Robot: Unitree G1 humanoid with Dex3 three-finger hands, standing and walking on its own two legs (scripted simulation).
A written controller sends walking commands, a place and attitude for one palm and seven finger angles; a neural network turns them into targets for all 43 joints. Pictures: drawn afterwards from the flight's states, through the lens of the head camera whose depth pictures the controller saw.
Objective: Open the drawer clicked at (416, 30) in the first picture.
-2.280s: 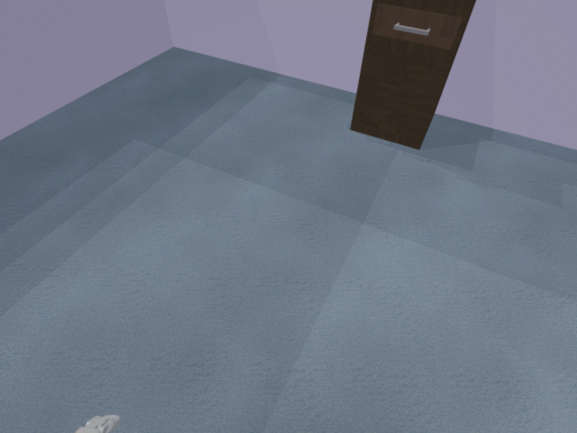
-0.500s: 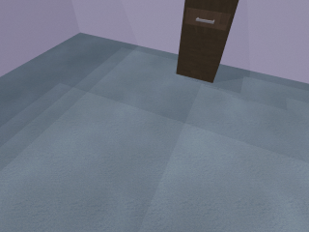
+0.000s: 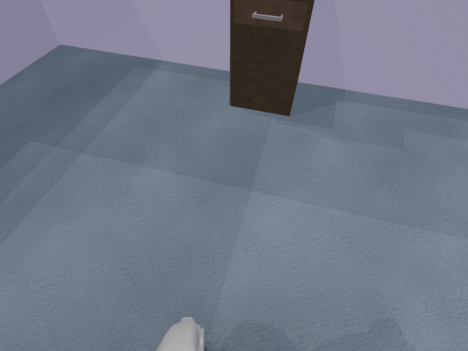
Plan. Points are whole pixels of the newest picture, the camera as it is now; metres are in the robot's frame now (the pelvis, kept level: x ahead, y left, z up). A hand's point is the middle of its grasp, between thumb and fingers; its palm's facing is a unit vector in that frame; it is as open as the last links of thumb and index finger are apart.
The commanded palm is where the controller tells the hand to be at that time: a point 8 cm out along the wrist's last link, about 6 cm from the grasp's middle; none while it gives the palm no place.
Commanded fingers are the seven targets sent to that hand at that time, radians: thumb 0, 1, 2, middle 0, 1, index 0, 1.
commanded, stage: walk to a spot facing it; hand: left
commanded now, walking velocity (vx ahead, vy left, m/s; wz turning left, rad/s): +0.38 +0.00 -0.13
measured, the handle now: (267, 16) +1.71 -0.04 -0.12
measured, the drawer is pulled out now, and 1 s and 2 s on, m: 0.00 0.00 0.00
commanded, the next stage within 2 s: turn to face it in 1.72 s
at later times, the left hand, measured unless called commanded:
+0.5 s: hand (149, 267) +0.31 +0.23 -0.16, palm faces -0.10 -0.98 -0.17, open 7.4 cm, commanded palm none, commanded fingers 0.00 0.90 0.90 -0.20 -0.30 -0.20 -0.30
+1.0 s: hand (193, 197) +0.51 +0.16 -0.16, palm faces -0.12 -0.97 -0.23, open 7.1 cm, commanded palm none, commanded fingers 0.00 0.90 0.90 -0.20 -0.30 -0.20 -0.30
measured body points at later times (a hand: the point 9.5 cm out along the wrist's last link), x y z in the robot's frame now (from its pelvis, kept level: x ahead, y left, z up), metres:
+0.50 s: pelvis +0.22 +0.06 +0.01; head +0.23 +0.06 +0.46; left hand +0.31 +0.28 -0.15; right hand +0.13 -0.16 -0.14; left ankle +0.18 +0.12 -0.74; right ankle +0.28 -0.11 -0.66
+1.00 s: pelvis +0.44 -0.02 +0.00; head +0.45 -0.03 +0.45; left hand +0.52 +0.21 -0.15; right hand +0.44 -0.26 -0.15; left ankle +0.53 +0.11 -0.68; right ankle +0.39 -0.11 -0.74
